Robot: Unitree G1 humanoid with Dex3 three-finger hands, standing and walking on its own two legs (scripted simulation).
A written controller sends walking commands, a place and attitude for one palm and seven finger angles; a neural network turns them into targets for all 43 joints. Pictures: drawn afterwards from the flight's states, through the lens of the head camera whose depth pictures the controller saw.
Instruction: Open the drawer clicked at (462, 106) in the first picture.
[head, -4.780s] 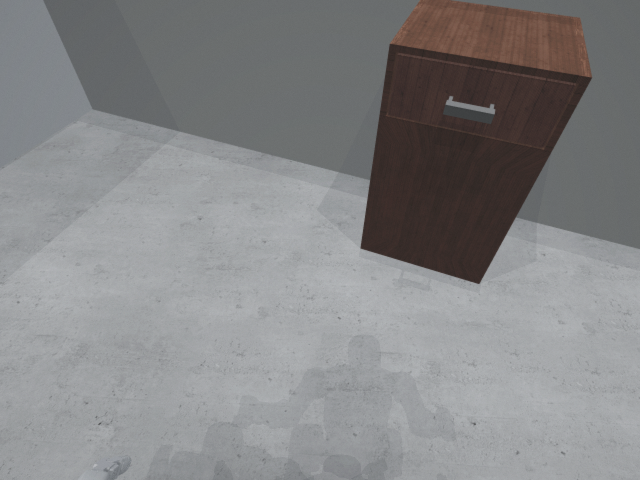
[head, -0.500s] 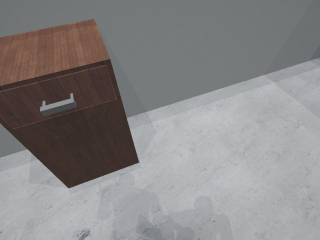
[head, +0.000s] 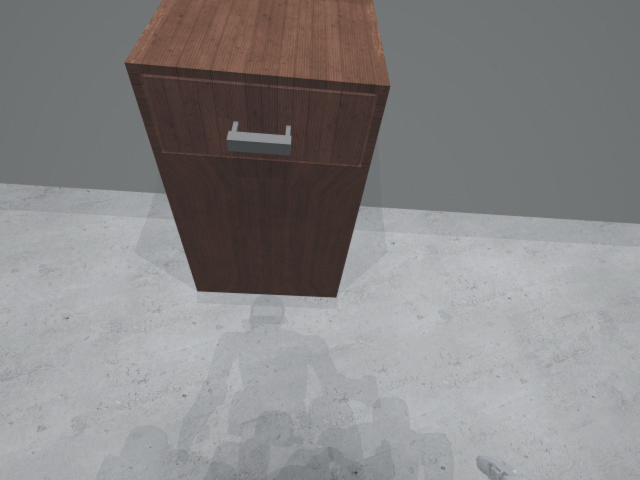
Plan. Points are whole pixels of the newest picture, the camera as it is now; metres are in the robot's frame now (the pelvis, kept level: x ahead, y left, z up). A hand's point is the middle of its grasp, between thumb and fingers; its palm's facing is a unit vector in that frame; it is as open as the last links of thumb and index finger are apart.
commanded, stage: take the last steps up to it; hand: left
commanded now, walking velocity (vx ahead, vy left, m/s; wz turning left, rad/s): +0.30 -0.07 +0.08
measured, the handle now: (260, 135) +0.72 +0.20 -0.04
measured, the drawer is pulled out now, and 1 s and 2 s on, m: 0.00 0.00 0.00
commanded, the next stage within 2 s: come to a stop and stand still in 0.84 s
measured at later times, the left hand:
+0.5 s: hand (221, 463) +0.15 +0.14 -0.15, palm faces +0.00 -0.98 -0.21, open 7.4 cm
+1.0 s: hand out of the picture +0.09 +0.06 -0.17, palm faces +0.19 -0.98 -0.10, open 7.4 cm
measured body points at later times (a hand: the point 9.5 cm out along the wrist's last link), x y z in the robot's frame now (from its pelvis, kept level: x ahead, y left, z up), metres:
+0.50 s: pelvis +0.06 -0.04 +0.00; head +0.07 -0.06 +0.45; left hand +0.15 +0.20 -0.14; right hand -0.03 -0.26 -0.16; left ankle -0.01 +0.09 -0.73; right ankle +0.12 -0.15 -0.73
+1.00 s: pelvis +0.20 -0.06 +0.01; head +0.21 -0.05 +0.45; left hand +0.08 +0.12 -0.16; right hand +0.30 -0.28 -0.14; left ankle +0.26 +0.05 -0.72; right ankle +0.12 -0.15 -0.73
